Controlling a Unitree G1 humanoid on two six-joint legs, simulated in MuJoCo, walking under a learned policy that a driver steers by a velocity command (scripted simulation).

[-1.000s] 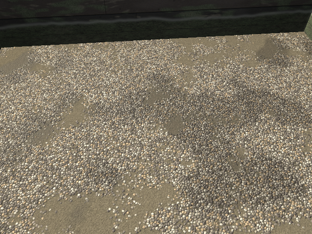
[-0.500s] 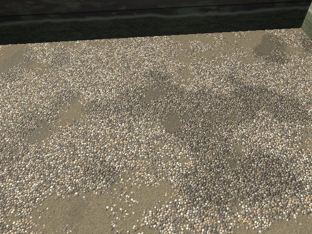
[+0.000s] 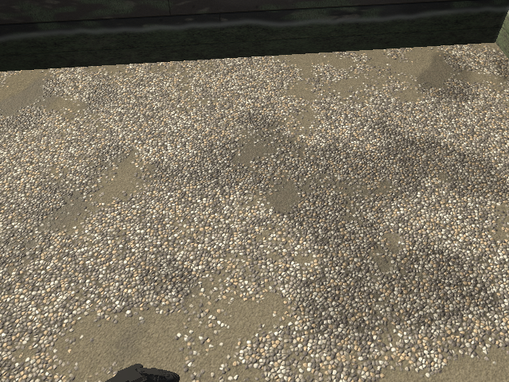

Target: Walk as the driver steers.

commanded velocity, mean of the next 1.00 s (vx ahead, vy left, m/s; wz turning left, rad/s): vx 0.50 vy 0.00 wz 0.00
